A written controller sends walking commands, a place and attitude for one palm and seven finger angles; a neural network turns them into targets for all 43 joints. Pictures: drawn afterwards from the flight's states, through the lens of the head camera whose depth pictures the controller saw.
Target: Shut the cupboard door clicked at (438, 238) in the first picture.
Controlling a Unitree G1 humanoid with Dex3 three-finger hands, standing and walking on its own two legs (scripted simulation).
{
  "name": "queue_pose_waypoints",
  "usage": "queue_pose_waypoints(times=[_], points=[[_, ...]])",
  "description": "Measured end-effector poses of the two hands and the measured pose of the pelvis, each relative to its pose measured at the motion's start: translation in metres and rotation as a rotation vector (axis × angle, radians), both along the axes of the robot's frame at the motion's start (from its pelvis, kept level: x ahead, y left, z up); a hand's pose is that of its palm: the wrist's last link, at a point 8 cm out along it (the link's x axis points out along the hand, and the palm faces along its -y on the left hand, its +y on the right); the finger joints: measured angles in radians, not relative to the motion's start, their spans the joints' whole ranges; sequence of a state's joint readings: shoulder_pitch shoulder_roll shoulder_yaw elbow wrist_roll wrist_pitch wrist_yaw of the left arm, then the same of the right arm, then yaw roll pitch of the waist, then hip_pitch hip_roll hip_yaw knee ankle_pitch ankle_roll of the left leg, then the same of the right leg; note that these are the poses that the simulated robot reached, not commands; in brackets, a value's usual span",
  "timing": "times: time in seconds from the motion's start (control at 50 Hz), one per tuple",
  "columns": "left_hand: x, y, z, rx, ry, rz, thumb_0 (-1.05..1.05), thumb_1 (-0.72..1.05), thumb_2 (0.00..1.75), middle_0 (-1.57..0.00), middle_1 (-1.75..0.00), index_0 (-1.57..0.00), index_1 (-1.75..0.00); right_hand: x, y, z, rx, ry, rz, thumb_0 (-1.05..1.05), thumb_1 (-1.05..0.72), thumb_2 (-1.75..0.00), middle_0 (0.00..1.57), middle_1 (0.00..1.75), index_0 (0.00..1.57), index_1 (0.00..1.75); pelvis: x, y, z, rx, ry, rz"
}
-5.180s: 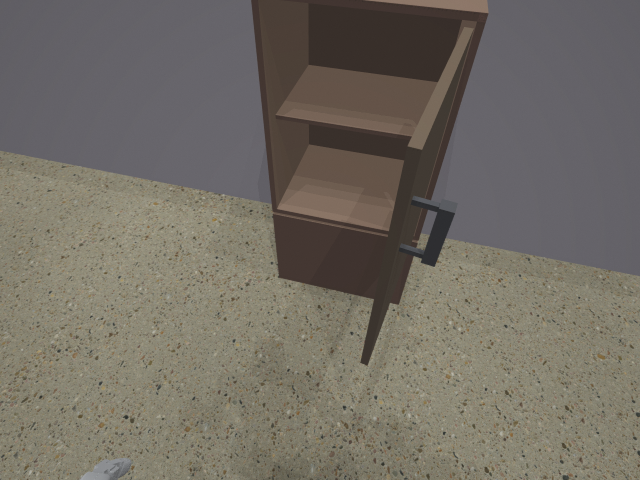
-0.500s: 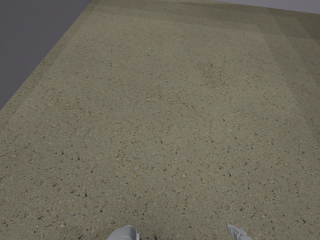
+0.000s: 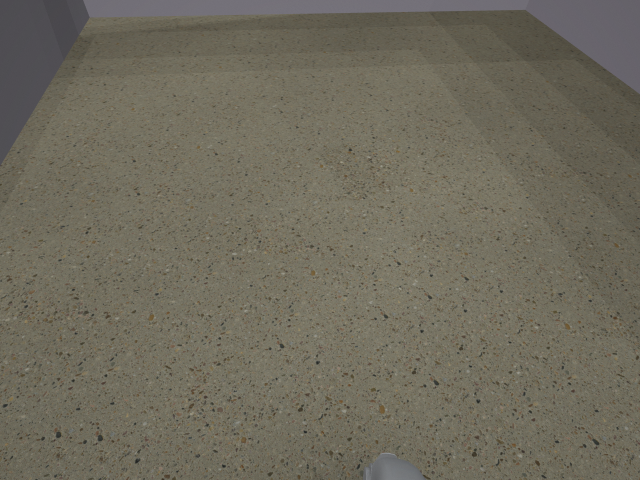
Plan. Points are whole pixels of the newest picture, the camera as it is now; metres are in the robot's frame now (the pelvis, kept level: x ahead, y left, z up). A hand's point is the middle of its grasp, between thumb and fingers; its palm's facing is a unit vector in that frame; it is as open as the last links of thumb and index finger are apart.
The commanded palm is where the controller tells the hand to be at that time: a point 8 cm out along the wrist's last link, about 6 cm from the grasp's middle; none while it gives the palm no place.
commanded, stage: walk around to get in front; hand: left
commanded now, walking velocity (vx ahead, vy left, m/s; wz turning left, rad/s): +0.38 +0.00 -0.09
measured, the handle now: out of the picture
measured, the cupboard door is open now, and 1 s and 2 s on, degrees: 82 82 82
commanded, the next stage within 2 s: walk to a spot facing it in 1.42 s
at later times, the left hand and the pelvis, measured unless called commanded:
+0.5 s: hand (213, 450) +0.21 +0.16 -0.18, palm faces +0.10 -0.98 -0.17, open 7.3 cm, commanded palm none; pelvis +0.23 -0.02 -0.01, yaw +1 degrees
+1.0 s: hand (214, 281) +0.50 +0.19 -0.16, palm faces -0.03 -0.98 -0.18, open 7.4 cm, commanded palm none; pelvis +0.43 +0.02 +0.00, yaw -4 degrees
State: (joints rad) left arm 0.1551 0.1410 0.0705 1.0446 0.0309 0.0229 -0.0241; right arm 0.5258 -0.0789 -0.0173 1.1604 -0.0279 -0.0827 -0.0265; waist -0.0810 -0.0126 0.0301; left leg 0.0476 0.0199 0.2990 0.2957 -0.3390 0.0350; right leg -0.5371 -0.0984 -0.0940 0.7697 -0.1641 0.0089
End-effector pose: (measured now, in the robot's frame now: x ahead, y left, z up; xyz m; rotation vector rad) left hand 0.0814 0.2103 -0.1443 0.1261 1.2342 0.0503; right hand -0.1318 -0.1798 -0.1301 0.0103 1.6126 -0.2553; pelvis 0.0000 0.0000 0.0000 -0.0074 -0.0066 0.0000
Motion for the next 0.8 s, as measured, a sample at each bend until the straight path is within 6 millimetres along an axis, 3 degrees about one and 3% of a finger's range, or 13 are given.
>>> queue_pose_waypoints(times=[0.12, 0.18, 0.28, 0.38, 0.48, 0.58, 0.62, 0.66, 0.72, 0.8], points=[[0.097, -0.042, -0.012, -0.013, -0.090, -0.061, 0.01, 0.91, 0.90, -0.19, -0.30, -0.19, -0.30, 0.021, -0.005, -0.007, 0.059, 0.142, -0.061, 0.00, -0.91, -0.90, 0.20, 0.30, 0.21, 0.30, 0.064, -0.028, -0.018, -0.002, 0.011, -0.018], [0.116, -0.051, -0.012, -0.014, -0.124, -0.016, 0.00, 0.91, 0.90, -0.20, -0.30, -0.20, -0.30, 0.064, -0.025, -0.012, 0.055, 0.127, -0.044, 0.00, -0.91, -0.90, 0.20, 0.30, 0.21, 0.30, 0.090, -0.039, -0.018, -0.004, -0.004, -0.012], [0.136, -0.029, 0.008, 0.061, -0.159, 0.095, -0.06, 0.95, 0.90, -0.20, -0.30, -0.20, -0.30, 0.193, -0.068, -0.017, -0.018, -0.087, 0.063, 0.00, -0.91, -0.90, 0.20, 0.30, 0.20, 0.30, 0.132, -0.044, -0.005, -0.013, -0.008, 0.008], [0.131, -0.012, 0.008, 0.096, -0.039, 0.089, -0.04, 0.95, 0.90, -0.20, -0.30, -0.20, -0.30, 0.331, -0.090, -0.010, -0.083, -0.351, 0.129, 0.00, -0.92, -0.90, 0.19, 0.30, 0.20, 0.30, 0.174, -0.036, -0.001, -0.021, -0.005, 0.007], [0.119, -0.007, -0.007, 0.051, 0.098, 0.135, -0.02, 0.92, 0.90, -0.20, -0.30, -0.20, -0.30, 0.442, -0.082, 0.005, -0.106, -0.496, 0.221, 0.00, -0.93, -0.90, 0.19, 0.30, 0.20, 0.30, 0.219, -0.021, -0.005, -0.038, -0.008, 0.017], [0.116, 0.002, -0.031, -0.011, 0.244, 0.187, 0.00, 0.91, 0.90, -0.20, -0.30, -0.20, -0.30, 0.528, -0.051, 0.005, -0.128, -0.557, 0.310, 0.00, -0.92, -0.90, 0.19, 0.30, 0.20, 0.30, 0.272, 0.005, -0.020, -0.040, -0.017, 0.018], [0.124, 0.009, -0.035, -0.026, 0.294, 0.187, 0.00, 0.91, 0.90, -0.20, -0.30, -0.20, -0.30, 0.545, -0.039, 0.004, -0.136, -0.573, 0.314, 0.00, -0.92, -0.90, 0.19, 0.30, 0.20, 0.30, 0.288, 0.015, -0.023, -0.028, -0.026, 0.011], [0.143, 0.018, -0.030, -0.026, 0.304, 0.175, 0.00, 0.91, 0.90, -0.20, -0.30, -0.20, -0.30, 0.547, -0.029, 0.003, -0.131, -0.556, 0.285, 0.00, -0.91, -0.90, 0.19, 0.30, 0.20, 0.30, 0.302, 0.022, -0.019, -0.026, -0.036, -0.001], [0.187, 0.034, -0.020, -0.009, 0.260, 0.148, 0.01, 0.91, 0.90, -0.20, -0.30, -0.20, -0.30, 0.536, -0.018, 0.003, -0.122, -0.490, 0.221, -0.01, -0.92, -0.90, 0.20, 0.30, 0.20, 0.30, 0.324, 0.029, -0.008, -0.022, -0.039, -0.006], [0.255, 0.048, -0.007, 0.017, 0.162, 0.119, 0.01, 0.91, 0.90, -0.20, -0.30, -0.19, -0.30, 0.519, -0.025, 0.006, -0.147, -0.386, 0.158, -0.02, -0.96, -0.90, 0.20, 0.30, 0.21, 0.30, 0.353, 0.035, 0.002, -0.013, -0.029, -0.018]])
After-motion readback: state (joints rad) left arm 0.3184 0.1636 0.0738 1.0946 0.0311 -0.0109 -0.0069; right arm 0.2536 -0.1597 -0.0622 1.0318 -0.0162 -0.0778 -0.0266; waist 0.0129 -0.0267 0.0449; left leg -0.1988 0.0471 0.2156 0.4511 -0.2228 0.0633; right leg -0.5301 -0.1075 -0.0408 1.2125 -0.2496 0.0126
